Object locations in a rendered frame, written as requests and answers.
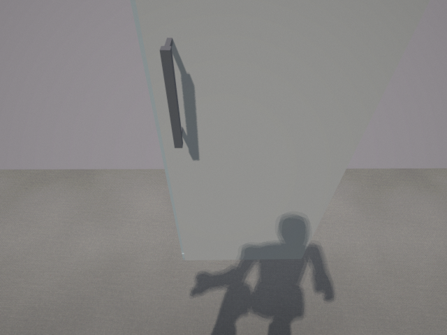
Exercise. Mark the fridge door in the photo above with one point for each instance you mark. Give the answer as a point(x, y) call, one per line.
point(274, 97)

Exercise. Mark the handle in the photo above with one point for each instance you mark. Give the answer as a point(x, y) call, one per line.
point(171, 91)

